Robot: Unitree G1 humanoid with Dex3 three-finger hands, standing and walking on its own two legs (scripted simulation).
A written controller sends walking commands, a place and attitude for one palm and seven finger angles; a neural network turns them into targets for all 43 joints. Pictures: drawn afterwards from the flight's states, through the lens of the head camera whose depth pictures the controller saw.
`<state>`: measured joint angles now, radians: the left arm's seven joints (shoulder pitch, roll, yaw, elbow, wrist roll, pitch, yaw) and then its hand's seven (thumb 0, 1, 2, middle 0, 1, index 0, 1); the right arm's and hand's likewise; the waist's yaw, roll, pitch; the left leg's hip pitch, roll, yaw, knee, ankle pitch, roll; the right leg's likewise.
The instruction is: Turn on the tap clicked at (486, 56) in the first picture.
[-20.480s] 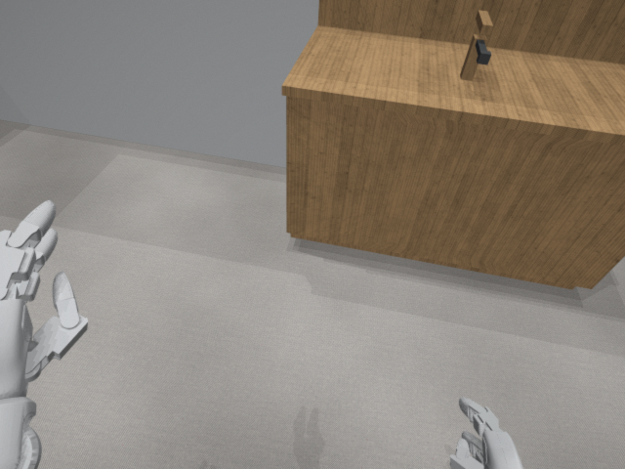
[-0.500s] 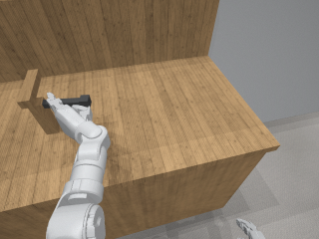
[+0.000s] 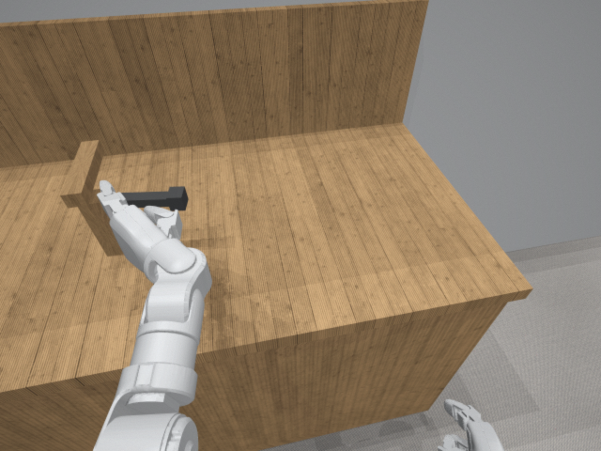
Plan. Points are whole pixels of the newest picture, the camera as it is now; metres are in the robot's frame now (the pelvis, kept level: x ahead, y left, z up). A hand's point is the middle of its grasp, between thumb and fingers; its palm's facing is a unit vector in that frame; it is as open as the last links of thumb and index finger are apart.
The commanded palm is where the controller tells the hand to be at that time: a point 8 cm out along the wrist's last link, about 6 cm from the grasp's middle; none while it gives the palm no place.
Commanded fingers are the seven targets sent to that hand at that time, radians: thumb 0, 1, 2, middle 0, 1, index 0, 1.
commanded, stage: lift the hand up off the lever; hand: left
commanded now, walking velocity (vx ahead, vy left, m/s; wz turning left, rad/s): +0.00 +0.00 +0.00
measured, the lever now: (177, 198) +0.46 +0.25 +0.09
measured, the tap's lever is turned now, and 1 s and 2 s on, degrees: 81 81 81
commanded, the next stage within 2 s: draw the hand back beside the body in 1.28 s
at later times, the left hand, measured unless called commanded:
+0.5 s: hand (167, 205) +0.39 +0.22 +0.14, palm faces +0.81 -0.59 -0.05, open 7.8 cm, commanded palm +0.34 +0.23 +0.15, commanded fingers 0.00 0.90 0.90 -0.15 -0.15 -0.15 -0.15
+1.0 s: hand (166, 194) +0.38 +0.21 +0.17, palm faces +0.78 -0.63 -0.01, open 7.8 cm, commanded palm +0.32 +0.23 +0.16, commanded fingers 0.00 0.90 0.90 -0.15 -0.15 -0.15 -0.15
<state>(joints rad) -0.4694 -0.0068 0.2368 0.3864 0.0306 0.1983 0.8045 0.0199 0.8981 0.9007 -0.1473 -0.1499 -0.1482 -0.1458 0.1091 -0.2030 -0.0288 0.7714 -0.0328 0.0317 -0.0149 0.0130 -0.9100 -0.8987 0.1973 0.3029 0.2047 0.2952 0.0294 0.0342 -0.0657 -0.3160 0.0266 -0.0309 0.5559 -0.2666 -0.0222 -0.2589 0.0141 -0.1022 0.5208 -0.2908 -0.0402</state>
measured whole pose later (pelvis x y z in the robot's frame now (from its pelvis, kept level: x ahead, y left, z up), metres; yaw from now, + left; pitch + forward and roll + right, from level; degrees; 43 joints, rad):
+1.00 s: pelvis +0.00 +0.00 +0.01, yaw -1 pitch -1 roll +0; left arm -0.48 0.00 0.21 0.23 0.00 0.34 0.77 0.02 0.90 0.90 -0.15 -0.15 -0.15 -0.15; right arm 0.04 -0.19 -0.01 0.77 -0.02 0.02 -0.02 0.01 -0.91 -0.90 0.20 0.30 0.20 0.30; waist 0.06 0.04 -0.04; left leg -0.21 0.02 -0.02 0.46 -0.23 -0.02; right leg -0.16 0.01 -0.09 0.43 -0.26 -0.04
